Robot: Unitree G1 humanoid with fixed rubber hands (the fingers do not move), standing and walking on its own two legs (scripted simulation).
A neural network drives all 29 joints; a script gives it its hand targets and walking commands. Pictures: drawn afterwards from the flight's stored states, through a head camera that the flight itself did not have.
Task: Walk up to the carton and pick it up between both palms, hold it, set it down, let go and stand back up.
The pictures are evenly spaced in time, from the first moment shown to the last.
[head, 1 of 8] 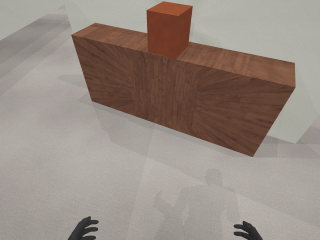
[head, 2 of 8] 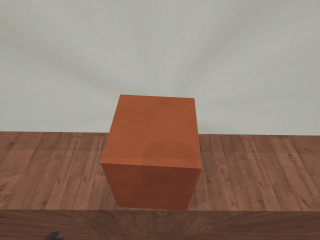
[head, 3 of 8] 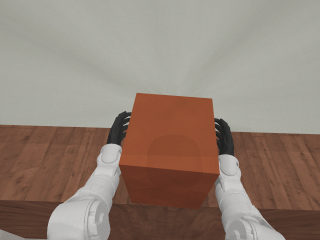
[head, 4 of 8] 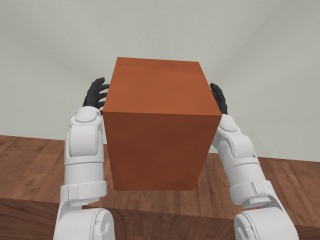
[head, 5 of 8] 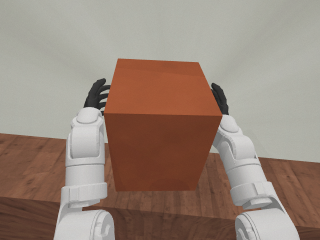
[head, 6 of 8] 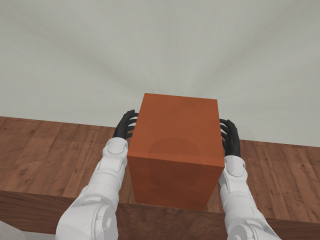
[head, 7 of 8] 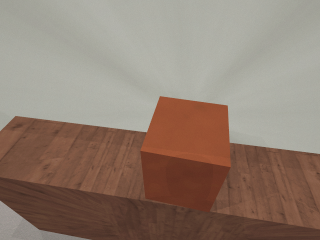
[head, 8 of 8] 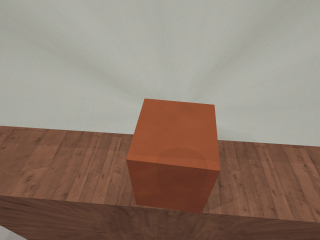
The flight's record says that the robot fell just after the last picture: no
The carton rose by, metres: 0.19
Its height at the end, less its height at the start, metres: +0.00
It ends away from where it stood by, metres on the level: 0.01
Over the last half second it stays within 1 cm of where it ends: yes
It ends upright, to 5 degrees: yes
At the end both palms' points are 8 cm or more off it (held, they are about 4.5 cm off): yes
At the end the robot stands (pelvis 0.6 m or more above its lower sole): yes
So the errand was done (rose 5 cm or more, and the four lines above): yes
